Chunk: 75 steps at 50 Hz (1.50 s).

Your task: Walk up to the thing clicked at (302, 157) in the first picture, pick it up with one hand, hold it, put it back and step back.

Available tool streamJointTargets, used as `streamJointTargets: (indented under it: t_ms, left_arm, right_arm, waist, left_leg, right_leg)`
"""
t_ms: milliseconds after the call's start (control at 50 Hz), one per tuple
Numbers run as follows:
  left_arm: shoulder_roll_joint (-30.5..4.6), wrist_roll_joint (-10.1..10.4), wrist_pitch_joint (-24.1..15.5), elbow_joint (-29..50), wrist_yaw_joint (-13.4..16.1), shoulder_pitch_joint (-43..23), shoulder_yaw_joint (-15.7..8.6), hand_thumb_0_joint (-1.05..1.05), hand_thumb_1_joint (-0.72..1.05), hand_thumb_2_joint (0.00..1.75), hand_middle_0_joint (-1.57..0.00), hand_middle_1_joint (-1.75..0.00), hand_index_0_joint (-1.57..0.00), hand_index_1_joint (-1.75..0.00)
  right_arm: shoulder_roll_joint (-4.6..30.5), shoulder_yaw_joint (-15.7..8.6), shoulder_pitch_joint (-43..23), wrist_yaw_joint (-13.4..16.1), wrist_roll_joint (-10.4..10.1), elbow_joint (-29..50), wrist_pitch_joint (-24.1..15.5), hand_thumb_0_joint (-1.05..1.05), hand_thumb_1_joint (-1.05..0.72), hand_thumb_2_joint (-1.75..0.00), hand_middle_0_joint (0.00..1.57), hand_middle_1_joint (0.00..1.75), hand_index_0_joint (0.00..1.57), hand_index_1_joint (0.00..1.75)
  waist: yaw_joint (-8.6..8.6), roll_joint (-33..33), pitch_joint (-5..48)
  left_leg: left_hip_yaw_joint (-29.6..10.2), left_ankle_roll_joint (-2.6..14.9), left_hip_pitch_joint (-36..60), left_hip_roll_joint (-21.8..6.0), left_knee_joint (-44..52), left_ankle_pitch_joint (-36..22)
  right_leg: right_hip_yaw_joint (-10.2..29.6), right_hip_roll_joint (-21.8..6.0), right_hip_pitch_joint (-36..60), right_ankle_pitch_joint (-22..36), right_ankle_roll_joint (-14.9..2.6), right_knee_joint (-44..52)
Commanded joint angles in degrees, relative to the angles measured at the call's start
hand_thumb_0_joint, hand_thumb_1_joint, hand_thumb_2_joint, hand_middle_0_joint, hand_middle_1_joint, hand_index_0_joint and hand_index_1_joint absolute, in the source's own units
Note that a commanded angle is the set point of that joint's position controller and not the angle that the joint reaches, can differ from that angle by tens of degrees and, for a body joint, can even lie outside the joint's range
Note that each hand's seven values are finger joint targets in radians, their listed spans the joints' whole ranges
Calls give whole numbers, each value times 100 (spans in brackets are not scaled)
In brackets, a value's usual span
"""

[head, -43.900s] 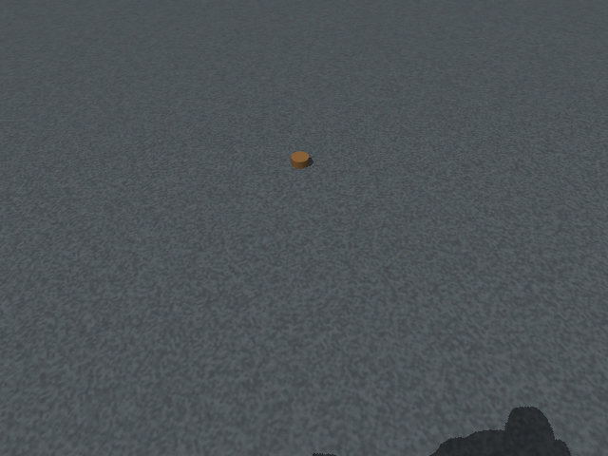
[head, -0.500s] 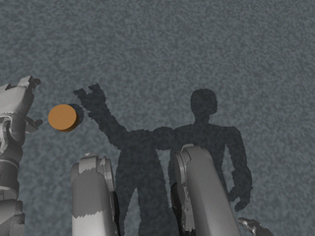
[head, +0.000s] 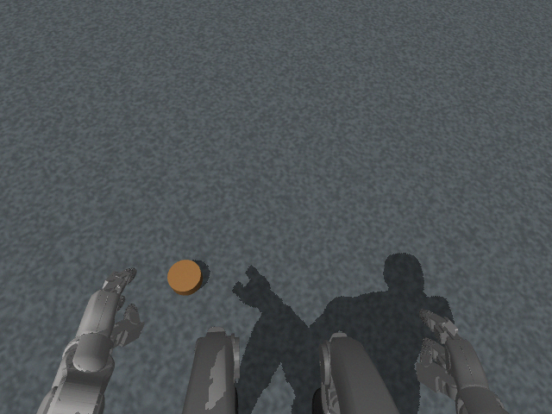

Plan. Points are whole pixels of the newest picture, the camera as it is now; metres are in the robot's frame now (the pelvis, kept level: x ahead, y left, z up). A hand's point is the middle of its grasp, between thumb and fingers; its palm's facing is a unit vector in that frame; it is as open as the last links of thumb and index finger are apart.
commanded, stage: home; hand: left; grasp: from above
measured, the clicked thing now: (185, 277) +0.49 +0.26 -0.55
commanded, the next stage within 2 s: none
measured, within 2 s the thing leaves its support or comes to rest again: neither
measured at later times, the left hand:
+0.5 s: hand (113, 345) +0.22 +0.19 +0.09, palm faces +0.10 -0.97 -0.21, open 7.4 cm
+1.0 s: hand (115, 360) +0.21 +0.18 +0.09, palm faces +0.10 -0.97 -0.20, open 7.4 cm
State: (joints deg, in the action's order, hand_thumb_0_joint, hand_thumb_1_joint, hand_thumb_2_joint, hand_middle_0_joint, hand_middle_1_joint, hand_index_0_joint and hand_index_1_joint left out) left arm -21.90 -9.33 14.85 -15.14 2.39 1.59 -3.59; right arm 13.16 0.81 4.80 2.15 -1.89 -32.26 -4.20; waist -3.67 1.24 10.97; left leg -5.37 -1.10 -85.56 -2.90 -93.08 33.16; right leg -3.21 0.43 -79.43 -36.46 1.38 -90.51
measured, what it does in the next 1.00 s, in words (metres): rises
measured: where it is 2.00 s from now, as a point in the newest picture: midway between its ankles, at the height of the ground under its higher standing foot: outside the picture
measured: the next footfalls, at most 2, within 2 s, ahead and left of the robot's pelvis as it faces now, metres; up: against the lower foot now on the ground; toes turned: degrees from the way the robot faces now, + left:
none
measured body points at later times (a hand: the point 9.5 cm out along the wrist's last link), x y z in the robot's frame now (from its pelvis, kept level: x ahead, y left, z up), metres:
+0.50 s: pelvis +0.06 +0.00 +0.14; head +0.08 +0.00 +0.59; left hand +0.21 +0.24 +0.11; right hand +0.21 -0.24 +0.07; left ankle +0.08 +0.13 -0.54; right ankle +0.05 -0.14 -0.54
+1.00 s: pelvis +0.06 -0.01 +0.14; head +0.07 +0.00 +0.59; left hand +0.20 +0.23 +0.11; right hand +0.24 -0.24 +0.08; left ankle +0.08 +0.13 -0.54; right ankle +0.06 -0.14 -0.54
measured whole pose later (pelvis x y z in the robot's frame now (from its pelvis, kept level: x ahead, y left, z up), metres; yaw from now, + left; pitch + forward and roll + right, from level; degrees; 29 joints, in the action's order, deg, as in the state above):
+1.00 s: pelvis +0.06 -0.01 +0.14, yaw +4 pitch +9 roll -2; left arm -12.7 2.8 26.7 7.0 1.3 28.6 -1.6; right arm 12.6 2.0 15.9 10.8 -0.2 -31.2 -13.8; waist -2.5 2.5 8.8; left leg -3.5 -1.6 -40.6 -2.6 -57.4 26.2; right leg -3.2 -0.2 -34.8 -28.7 0.7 -54.4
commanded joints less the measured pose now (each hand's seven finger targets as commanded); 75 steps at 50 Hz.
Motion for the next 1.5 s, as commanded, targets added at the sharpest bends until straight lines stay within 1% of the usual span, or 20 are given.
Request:
streamJointTargets:
  t_ms: [0,20,40,140,220,280,340,460,500,520,540,580,640,700,840,1160,1200,1340,1420,1480]
  left_arm:
    - [-625,436,83,1580,190,-204,-424,0,90,90,-20,-30,-20,-30]
    - [-641,545,181,1675,219,-20,-513,0,90,90,-20,-30,-20,-30]
    - [-455,627,285,1671,225,159,-399,0,90,90,-20,-30,-20,-30]
    - [-71,1101,638,2130,252,913,-414,0,90,90,-20,-30,-20,-30]
    - [80,1262,776,2410,229,1500,-456,0,90,90,-20,-30,-20,-30]
    - [228,1321,846,2742,192,1860,-374,0,90,90,-20,-30,-20,-30]
    - [298,1320,898,3145,154,2242,-286,0,90,90,-20,-30,-20,-30]
    - [445,1267,980,3329,44,2813,-159,0,90,90,-20,-30,-20,-30]
    - [436,1242,988,3351,-6,2726,-114,0,90,90,-20,-30,-20,-30]
    - [395,1247,988,3372,-29,2674,-157,0,90,90,-20,-30,-20,-30]
    - [385,1223,978,3351,-56,2585,-130,0,90,90,-20,-30,-20,-30]
    - [387,1211,951,3277,-89,2486,-133,0,90,90,-20,-30,-20,-30]
    - [349,1203,907,3266,-120,2481,-223,0,90,90,-20,-30,-20,-30]
    - [296,1145,893,3358,-109,2457,-192,0,90,90,-20,-30,-20,-30]
    - [307,1145,864,3401,-93,2455,-173,0,90,90,-20,-30,-20,-30]
    - [327,1216,856,3354,-89,2565,-201,0,90,90,-20,-30,-20,-30]
    - [354,1217,847,3309,-99,2560,-195,0,90,90,-20,-30,-20,-30]
    - [363,1186,845,3327,-84,2590,-159,0,90,90,-20,-30,-20,-30]
    - [321,1177,849,3376,-86,2581,-177,0,90,90,-20,-30,-20,-30]
    - [344,1200,853,3408,-86,2556,-151,0,90,90,-20,-30,-20,-30]
  right_arm:
    - [842,-299,358,216,-29,691,-318,0,-90,-90,20,30,20,30]
    - [826,-274,398,259,-40,689,-337,0,-90,-90,20,30,20,30]
    - [803,-254,423,306,-34,688,-362,0,-90,-90,20,30,20,30]
    - [677,-130,641,588,-39,747,-543,0,-90,-90,20,30,20,30]
    - [613,-104,797,762,-9,834,-697,0,-90,-90,20,30,20,30]
    - [553,-106,918,845,18,938,-798,0,-90,-90,20,30,20,30]
    - [521,-104,928,903,35,1049,-898,0,-90,-90,20,30,20,30]
    - [527,-143,935,951,99,1135,-1031,0,-90,-90,20,30,20,30]
    - [564,-163,882,953,113,1144,-1061,0,-90,-90,20,30,20,30]
    - [591,-168,857,951,119,1159,-1086,0,-90,-90,20,30,20,30]
    - [600,-179,842,951,135,1129,-1121,0,-90,-90,20,30,20,30]
    - [606,-190,832,950,152,1105,-1171,0,-90,-90,20,30,20,30]
    - [630,-209,836,942,174,1090,-1229,0,-90,-90,20,30,20,30]
    - [639,-206,788,933,172,1086,-1263,0,-90,-90,20,30,20,30]
    - [636,-186,741,921,184,1040,-1298,0,-90,-90,20,30,20,30]
    - [634,-182,745,944,165,1040,-1326,0,-90,-90,20,30,20,30]
    - [621,-184,732,946,174,1026,-1335,0,-90,-90,20,30,20,30]
    - [617,-194,764,951,169,1015,-1328,0,-90,-90,20,30,20,30]
    - [622,-194,740,947,159,1009,-1322,0,-90,-90,20,30,20,30]
    - [620,-197,780,949,165,1004,-1328,0,-90,-90,20,30,20,30]
  waist:
    - [-73,832,2043]
    - [-8,813,2026]
    - [-82,742,1880]
    - [-132,488,1483]
    - [-69,460,1087]
    - [-21,489,823]
    - [30,438,719]
    - [70,91,333]
    - [53,19,152]
    - [69,14,68]
    - [18,30,68]
    - [-9,-29,38]
    - [50,9,152]
    - [75,102,241]
    - [103,265,191]
    - [129,99,241]
    - [126,98,172]
    - [126,122,242]
    - [173,246,156]
    - [122,198,300]
  left_leg:
    - [-130,171,3098,93,2254,-239]
    - [-168,158,3289,87,2415,-344]
    - [-161,153,3372,85,2532,-427]
    - [7,165,3863,138,3081,-1060]
    - [78,143,4366,158,3574,-1393]
    - [161,131,4679,187,3925,-1534]
    - [216,144,4939,218,4146,-1739]
    - [283,179,5154,252,4354,-1975]
    - [301,187,5162,258,4442,-1809]
    - [321,194,5158,260,4477,-1667]
    - [321,192,5209,259,4494,-1617]
    - [323,203,5214,266,4452,-1641]
    - [376,198,5292,290,4397,-1773]
    - [406,191,5391,305,4376,-1864]
    - [370,161,5372,293,4453,-1692]
    - [356,177,5275,275,4424,-1607]
    - [327,168,5241,263,4463,-1476]
    - [327,155,5297,246,4464,-1609]
    - [308,135,5289,230,4497,-1648]
    - [321,157,5327,249,4408,-1815]
  right_leg:
    - [94,103,1514,770,-246,1965]
    - [85,106,1732,875,-239,2095]
    - [84,113,1873,957,-231,2258]
    - [81,132,2935,1465,-201,3049]
    - [39,142,3469,1721,-187,3561]
    - [6,150,3790,1826,-182,3951]
    - [-28,167,4085,1994,-175,4207]
    - [-101,170,4374,2168,-131,4508]
    - [-117,165,4312,2001,-113,4595]
    - [-114,159,4284,1860,-105,4646]
    - [-108,157,4282,1804,-104,4655]
    - [-92,128,4265,1840,-75,4675]
    - [-62,102,4343,1988,-60,4643]
    - [-31,78,4391,2111,-60,4641]
    - [-50,87,4387,1926,-88,4622]
    - [-51,102,4385,1849,-75,4630]
    - [-65,109,4355,1722,-80,4622]
    - [-80,127,4357,1820,-101,4566]
    - [-96,132,4326,1821,-123,4544]
    - [-65,117,4395,2018,-98,4532]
